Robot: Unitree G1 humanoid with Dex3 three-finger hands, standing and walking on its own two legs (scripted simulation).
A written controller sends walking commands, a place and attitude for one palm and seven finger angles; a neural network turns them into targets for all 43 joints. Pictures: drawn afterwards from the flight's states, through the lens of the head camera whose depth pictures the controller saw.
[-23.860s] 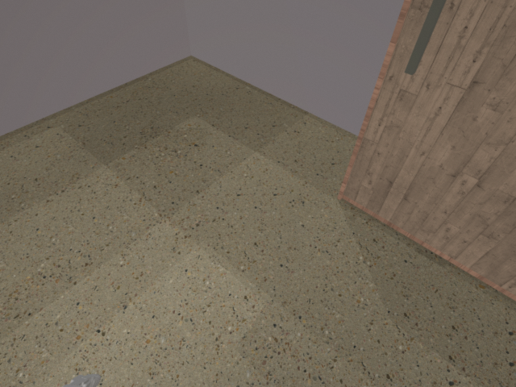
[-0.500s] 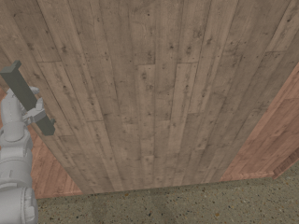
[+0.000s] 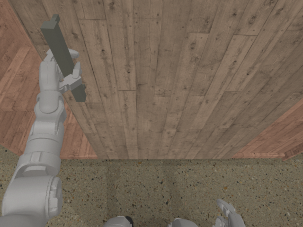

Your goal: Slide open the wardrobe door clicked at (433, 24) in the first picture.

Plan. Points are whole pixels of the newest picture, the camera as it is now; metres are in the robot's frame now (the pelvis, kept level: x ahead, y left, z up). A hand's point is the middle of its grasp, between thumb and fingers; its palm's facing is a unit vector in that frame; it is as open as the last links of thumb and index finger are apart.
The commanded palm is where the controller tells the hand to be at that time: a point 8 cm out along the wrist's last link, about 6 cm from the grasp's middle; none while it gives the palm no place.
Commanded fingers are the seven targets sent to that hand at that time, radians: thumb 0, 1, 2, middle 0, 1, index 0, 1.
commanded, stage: stop walking and hold the door there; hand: left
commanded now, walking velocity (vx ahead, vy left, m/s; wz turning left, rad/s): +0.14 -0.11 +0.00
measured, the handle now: (70, 64) +0.48 +0.25 +0.12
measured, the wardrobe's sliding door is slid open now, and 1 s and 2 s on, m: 0.44 0.44 0.44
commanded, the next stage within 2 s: loosen the grip on the handle in 0.64 s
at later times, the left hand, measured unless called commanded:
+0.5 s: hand (76, 77) +0.44 +0.23 +0.11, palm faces +0.28 -0.95 -0.16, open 5.6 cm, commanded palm +0.41 +0.27 +0.10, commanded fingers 0.00 0.90 0.90 -0.45 -1.40 -0.45 -1.40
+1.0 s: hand (74, 75) +0.44 +0.23 +0.12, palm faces +0.28 -0.95 -0.16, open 8.9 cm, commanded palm +0.40 +0.26 +0.12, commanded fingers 0.00 -0.55 0.20 -0.40 -1.33 -0.40 -1.33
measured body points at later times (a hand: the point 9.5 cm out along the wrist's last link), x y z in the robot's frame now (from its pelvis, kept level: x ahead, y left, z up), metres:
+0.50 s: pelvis -0.02 +0.00 +0.00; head +0.03 +0.01 +0.44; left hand +0.42 +0.28 +0.12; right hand +0.05 -0.29 -0.11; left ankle +0.05 +0.11 -0.74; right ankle -0.06 -0.10 -0.74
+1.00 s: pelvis -0.03 +0.00 -0.01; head +0.01 +0.02 +0.44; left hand +0.42 +0.28 +0.13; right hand +0.05 -0.26 -0.11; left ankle +0.05 +0.11 -0.74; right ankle -0.06 -0.10 -0.74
